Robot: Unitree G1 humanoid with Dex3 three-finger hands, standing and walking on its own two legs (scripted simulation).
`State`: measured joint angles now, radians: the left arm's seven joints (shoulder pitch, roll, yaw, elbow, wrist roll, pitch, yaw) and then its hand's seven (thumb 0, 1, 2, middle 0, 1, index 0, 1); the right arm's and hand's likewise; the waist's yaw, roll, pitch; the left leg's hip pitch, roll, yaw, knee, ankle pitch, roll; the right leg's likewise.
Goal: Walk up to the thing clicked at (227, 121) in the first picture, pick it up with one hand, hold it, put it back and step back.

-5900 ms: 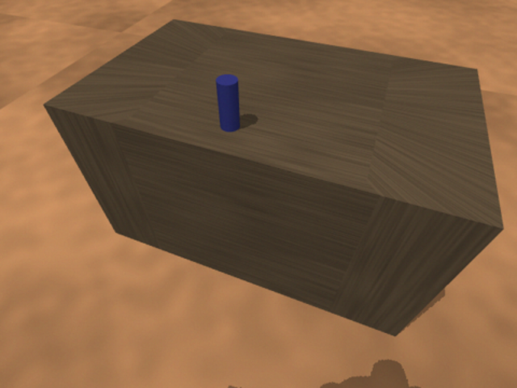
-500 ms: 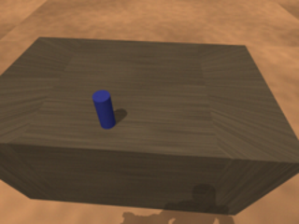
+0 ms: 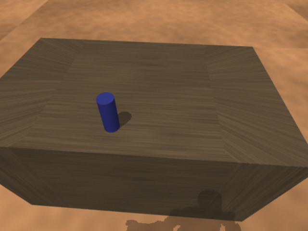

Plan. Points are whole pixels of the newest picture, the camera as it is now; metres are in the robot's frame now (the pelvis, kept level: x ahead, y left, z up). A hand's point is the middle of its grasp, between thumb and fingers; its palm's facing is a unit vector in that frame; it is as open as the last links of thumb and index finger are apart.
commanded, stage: stand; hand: left
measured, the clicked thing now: (108, 113) +0.49 +0.18 -0.01
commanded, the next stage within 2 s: rise first in 0.34 s
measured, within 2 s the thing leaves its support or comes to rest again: neither
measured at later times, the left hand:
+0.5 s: hand out of the picture +0.08 +0.25 -0.16, palm faces +0.01 -0.94 -0.34, open 7.6 cm
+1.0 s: hand (69, 209) +0.20 +0.24 -0.08, palm faces +0.18 -0.92 -0.34, open 16.7 cm
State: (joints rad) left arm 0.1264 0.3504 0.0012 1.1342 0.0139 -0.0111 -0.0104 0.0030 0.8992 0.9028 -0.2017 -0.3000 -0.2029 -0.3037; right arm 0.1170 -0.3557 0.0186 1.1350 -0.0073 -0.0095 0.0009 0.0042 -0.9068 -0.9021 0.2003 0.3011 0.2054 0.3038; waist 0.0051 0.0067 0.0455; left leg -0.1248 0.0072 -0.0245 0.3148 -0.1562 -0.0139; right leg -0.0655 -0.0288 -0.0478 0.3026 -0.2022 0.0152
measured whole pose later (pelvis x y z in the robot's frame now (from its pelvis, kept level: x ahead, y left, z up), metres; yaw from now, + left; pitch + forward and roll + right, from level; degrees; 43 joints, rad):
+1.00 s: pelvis +0.01 +0.00 -0.01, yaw -3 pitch +0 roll +0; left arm 0.26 0.28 0.12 0.49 -0.04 -0.07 0.08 0.00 -0.36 0.08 -0.06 -0.05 -0.06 -0.06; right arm 0.23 -0.24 -0.07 0.62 0.04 -0.04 -0.08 0.00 0.30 -0.10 0.05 0.05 0.06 0.06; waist 0.02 0.01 0.00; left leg -0.21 0.02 0.02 0.43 -0.23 -0.01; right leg -0.17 -0.02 0.00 0.43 -0.27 0.01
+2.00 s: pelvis +0.00 +0.00 -0.01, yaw -1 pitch -3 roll +0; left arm 0.48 0.30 0.21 -0.07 -0.04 -0.21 0.03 -0.02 -0.58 0.05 -0.06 -0.05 -0.05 -0.06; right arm 0.24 -0.23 -0.11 0.64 0.03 -0.11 -0.05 -0.01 0.50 -0.05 0.05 0.05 0.06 0.06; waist 0.04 0.04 0.04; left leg -0.14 0.02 0.00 0.40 -0.21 -0.01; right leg -0.10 -0.02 -0.02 0.41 -0.25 0.01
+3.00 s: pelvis +0.00 +0.00 -0.01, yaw -1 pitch +1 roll +0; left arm -0.14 0.49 0.50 0.52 -0.30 -0.16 -0.41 -0.02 -0.55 0.08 -0.04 -0.04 -0.04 -0.05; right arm 0.22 -0.23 -0.03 0.69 0.05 -0.12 -0.09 -0.01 0.50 -0.06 0.05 0.05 0.06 0.05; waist -0.01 0.01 -0.03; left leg -0.27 0.01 0.00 0.50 -0.24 -0.01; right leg -0.22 -0.03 -0.02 0.49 -0.28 0.02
